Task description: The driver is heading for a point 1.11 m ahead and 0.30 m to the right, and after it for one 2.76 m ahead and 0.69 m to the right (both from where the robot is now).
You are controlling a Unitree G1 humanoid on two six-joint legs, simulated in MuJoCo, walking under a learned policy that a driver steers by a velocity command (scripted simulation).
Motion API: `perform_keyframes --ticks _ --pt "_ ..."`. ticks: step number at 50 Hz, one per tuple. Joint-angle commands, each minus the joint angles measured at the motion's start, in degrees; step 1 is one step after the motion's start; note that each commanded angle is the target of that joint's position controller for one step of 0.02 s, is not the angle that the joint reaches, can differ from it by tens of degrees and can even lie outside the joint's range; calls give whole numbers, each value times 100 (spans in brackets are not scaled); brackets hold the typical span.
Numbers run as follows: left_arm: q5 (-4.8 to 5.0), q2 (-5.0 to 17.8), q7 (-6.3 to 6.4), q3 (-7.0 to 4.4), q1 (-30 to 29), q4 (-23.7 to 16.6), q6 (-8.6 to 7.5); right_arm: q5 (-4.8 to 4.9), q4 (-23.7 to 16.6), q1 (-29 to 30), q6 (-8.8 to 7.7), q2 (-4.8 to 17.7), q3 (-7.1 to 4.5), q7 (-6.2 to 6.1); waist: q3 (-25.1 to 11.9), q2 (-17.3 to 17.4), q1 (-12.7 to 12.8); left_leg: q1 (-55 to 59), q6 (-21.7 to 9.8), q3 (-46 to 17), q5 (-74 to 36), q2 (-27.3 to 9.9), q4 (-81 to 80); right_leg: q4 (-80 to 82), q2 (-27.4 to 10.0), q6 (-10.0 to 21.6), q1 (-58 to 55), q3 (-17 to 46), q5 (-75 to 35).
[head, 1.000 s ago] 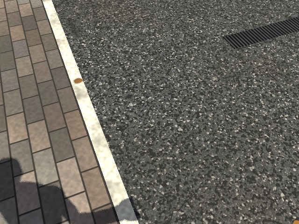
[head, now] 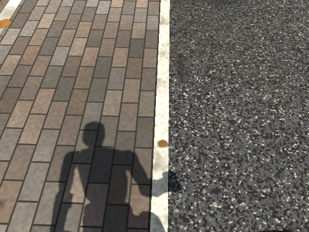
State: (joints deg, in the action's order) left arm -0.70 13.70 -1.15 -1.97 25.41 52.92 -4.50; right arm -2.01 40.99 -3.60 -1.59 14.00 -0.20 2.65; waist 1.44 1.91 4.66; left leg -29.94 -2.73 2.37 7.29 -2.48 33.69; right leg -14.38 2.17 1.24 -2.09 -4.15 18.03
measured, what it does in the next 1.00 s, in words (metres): walks ahead: left foot, then right foot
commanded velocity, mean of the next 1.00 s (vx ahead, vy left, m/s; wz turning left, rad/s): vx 0.50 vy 0.00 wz -0.02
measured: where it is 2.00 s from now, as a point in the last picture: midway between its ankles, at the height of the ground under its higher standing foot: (175, 186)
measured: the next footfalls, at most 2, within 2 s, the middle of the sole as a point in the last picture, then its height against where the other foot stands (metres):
left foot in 0.04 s outside the picture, level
right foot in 0.58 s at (192, 231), level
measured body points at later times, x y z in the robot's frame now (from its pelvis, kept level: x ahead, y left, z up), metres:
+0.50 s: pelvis +0.26 +0.02 +0.00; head +0.29 +0.02 +0.45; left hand +0.46 +0.24 -0.11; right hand +0.20 -0.23 -0.14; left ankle +0.14 +0.10 -0.74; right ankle +0.42 -0.10 -0.71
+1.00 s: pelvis +0.53 -0.01 +0.01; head +0.56 -0.02 +0.46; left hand +0.47 +0.23 -0.13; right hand +0.69 -0.25 -0.11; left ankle +0.70 +0.13 -0.69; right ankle +0.44 -0.08 -0.74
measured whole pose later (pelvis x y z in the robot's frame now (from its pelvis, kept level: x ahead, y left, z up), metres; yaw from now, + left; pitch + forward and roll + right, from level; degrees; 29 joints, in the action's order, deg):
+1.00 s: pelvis +0.53 -0.01 +0.01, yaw -4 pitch +0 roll -1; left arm -0.5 10.8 -0.3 -1.9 26.3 58.8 -4.5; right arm -1.6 49.8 -3.1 -1.8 12.9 -1.6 1.5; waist 2.5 2.3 4.0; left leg -34.3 0.8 0.5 1.6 -5.3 38.5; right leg -12.3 5.2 4.8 -1.0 -1.5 13.8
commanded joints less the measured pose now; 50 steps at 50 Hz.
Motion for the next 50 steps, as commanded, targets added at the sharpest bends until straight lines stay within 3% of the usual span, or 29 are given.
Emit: perform_keyframes --ticks 1,2,3,4,5,6,7,9,12,17,20,24,27,28,29,30,31,32,33,34,36,40,43,50 --pt "16 1048 55 -222 -54 -156 9 -49 -170 -439 -146 562 -195 -98 -118 -583 -592 1248 -265 268 212 367 -602 -816 -1414 665 284 552 -4140" --pt "23 925 63 -176 -20 -150 20 -122 145 -1308 -210 751 -286 -156 -648 -351 -910 2454 -427 133 209 322 -734 -1891 -1144 547 677 320 -4098" --pt "85 623 57 -72 -100 -411 4 -239 281 -2286 -249 1221 -417 -236 -1419 350 -1302 3947 -807 -1473 1023 -1060 -963 -3643 -790 356 1922 28 -2400" --pt "104 322 56 -33 357 -511 13 -140 365 -2458 -191 1704 -549 -261 -1783 1513 -1047 4741 -1376 -3885 1144 -2245 -1682 -5224 127 231 3552 43 1190" --pt "-46 864 102 -177 -81 -437 76 60 362 -2133 -151 1328 -484 -246 -1141 545 -1009 4251 -1268 -3625 1220 -1964 -1755 -5604 -208 316 4040 657 1004" --pt "-23 768 56 -169 -366 -519 48 86 326 -1679 -166 1015 -396 -232 -513 326 -801 3569 -1152 -2820 813 -1719 -1846 -5478 -432 349 4078 683 498" --pt "2 641 26 -136 -488 -512 42 72 321 -1409 -201 761 -331 -207 -274 188 -650 3049 -997 -2259 314 -1429 -2041 -5167 -605 332 3860 644 163" --pt "-100 524 -29 -116 -363 -399 169 101 404 -1258 -274 547 -268 -219 -118 350 -398 2462 -805 -1557 -316 -1043 -2305 -4822 -748 200 3394 567 -81" --pt "-137 420 -108 -109 -597 -429 270 158 629 -1537 -382 636 -304 -226 -39 218 -327 2389 -900 -1164 -974 -929 -2539 -4627 -771 56 3519 434 -442" --pt "-125 341 -131 -53 -1767 -776 278 171 961 -1989 -374 600 -298 -222 295 129 -531 2600 -896 -717 -1313 -758 -2740 -3489 -865 -116 4098 253 -1375" --pt "-96 265 -130 14 -2347 -943 253 152 1146 -2257 -379 656 -303 -231 368 148 -684 2774 -849 -536 -1681 -749 -2697 -2678 -730 -64 3903 93 -1757" --pt "-84 360 -102 16 -2796 -1120 216 100 1390 -2516 -347 718 -308 -288 479 157 -759 3378 -820 -533 -2150 -975 -2485 -2074 -578 168 3797 26 -1593" --pt "-88 468 -40 -44 -2353 -1017 152 68 1475 -2327 -324 830 -332 -338 255 212 -461 3631 -670 -391 -3784 -1029 -1725 -1734 -258 455 2939 -109 -976" --pt "-102 553 8 -102 -1703 -802 114 64 1499 -2247 -302 876 -344 -340 -93 190 -175 3591 -589 -285 -4389 -927 -940 -1526 -57 577 2156 -191 -888" --pt "-166 718 69 -188 -690 -457 55 83 1489 -2196 -285 831 -322 -337 -651 20 229 3074 -472 -77 -4025 -675 238 -1294 -106 751 829 -96 -1066" --pt "-311 1247 150 -333 242 -289 24 192 1280 -2317 -304 520 -225 -313 -1411 -651 445 1595 -302 187 -1992 -262 2099 -1194 -1481 1138 -833 1533 -483" --pt "-254 1631 117 -432 326 -245 68 267 1290 -2896 -300 176 -195 -281 -1914 -1692 127 -55 -161 -5 2356 815 3812 -427 -2745 1808 -1715 4175 -458" --pt "-19 1304 83 -381 -194 -281 115 122 1288 -2385 -271 671 -330 -307 -1290 -809 9 -498 -267 -708 2042 448 4133 -208 -2415 1641 -1120 3970 -86" --pt "20 933 72 -287 -757 -361 107 123 1176 -2005 -303 631 -334 -275 -499 -567 -195 -584 -289 -638 1487 180 3926 -53 -2231 1481 -260 3075 -190" --pt "-8 639 51 -212 -1026 -374 69 123 1161 -1809 -315 510 -311 -255 -180 -378 -325 -407 -284 -581 1141 -25 3584 169 -1947 1305 322 2506 -624" --pt "4 386 75 -133 -1100 -239 -2 -1 1240 -1917 -183 348 -286 -198 -18 -549 -598 118 -158 -510 917 -211 3149 416 -1544 1054 998 1728 -1296" --pt "40 574 72 -175 -612 55 -139 -21 1116 -1442 -36 217 -272 -101 129 -488 -638 -194 49 -288 441 -335 2658 752 -1404 1121 1087 1217 -1765" --pt "65 525 72 -151 -256 216 -110 -17 825 -581 -36 242 -263 -93 377 -459 -462 -675 251 -134 -165 -415 1794 860 -1235 1133 938 1157 -1951" --pt "2 624 138 -170 289 398 -32 66 405 628 -112 204 -178 -143 393 -560 -116 -446 374 -11 -665 -36 198 229 -1159 1076 332 1231 -3203"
